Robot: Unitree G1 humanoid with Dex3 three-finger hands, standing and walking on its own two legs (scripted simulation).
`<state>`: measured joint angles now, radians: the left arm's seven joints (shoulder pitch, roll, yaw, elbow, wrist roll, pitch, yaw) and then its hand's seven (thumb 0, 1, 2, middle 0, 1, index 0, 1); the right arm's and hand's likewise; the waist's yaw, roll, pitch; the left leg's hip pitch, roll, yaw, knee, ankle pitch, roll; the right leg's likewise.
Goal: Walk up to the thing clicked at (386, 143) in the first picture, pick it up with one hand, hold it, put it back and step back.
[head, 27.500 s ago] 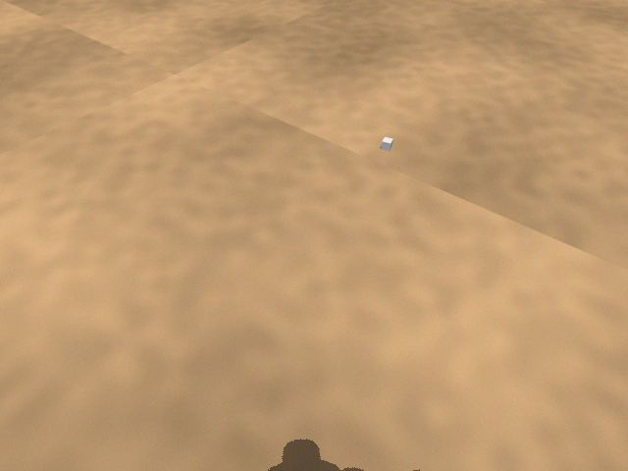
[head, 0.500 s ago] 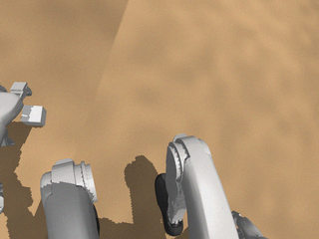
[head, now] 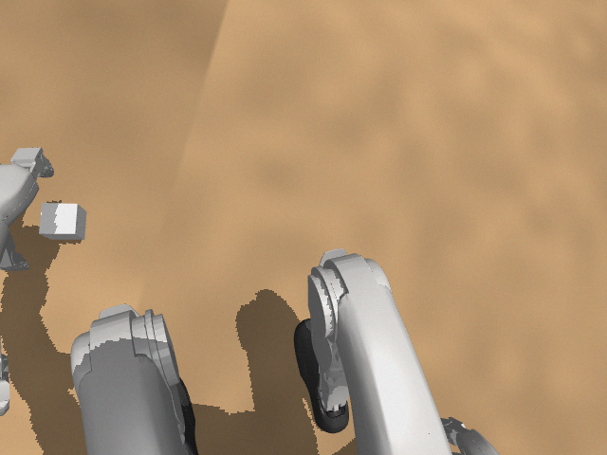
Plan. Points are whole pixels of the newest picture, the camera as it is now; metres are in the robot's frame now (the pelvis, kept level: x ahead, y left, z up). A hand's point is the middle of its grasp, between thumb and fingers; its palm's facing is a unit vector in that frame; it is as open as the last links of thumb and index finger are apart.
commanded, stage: approach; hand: left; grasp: from above
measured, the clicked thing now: (64, 221) +0.48 +0.26 -0.31
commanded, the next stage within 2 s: close in in 0.44 s
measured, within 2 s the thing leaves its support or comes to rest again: neither
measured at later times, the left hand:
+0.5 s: hand (6, 200) +0.48 +0.28 -0.17, palm faces -0.39 +0.05 -0.92, open 13.7 cm
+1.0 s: hand (31, 223) +0.46 +0.28 -0.21, palm faces -0.43 +0.01 -0.90, open 13.7 cm
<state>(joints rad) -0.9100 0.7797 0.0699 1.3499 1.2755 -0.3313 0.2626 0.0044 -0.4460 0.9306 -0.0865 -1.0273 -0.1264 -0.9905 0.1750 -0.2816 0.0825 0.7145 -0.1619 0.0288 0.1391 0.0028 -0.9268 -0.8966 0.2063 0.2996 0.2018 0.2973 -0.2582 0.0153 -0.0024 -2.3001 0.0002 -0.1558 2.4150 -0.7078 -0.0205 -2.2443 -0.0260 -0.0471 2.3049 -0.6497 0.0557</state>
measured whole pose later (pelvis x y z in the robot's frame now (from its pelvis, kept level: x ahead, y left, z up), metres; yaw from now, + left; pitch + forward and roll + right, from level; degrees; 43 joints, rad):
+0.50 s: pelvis +0.00 +0.01 -0.02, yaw -1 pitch +33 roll -9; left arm -1.08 0.79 0.02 1.60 1.43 -0.25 0.49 0.00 -0.43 0.93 -0.09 -1.04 -0.13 -1.00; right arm 0.11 -0.26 0.10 0.75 -0.18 -0.03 0.13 0.00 -0.92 -0.90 0.21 0.30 0.20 0.30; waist -0.31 -0.01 -0.07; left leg -2.37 0.00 -0.14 2.46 -0.68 0.01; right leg -2.29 -0.02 -0.03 2.34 -0.63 0.05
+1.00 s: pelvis +0.00 +0.01 -0.02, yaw -2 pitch +31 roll -11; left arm -0.98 0.86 0.06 1.52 1.48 -0.45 0.52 0.00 -0.43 0.93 -0.08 -1.02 -0.12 -0.98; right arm 0.13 -0.29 0.12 0.72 -0.23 -0.02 0.15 0.00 -0.91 -0.89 0.21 0.30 0.20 0.30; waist -0.30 -0.07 0.01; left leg -2.35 0.00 -0.18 2.51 -0.72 -0.01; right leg -2.28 -0.01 -0.06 2.37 -0.65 0.05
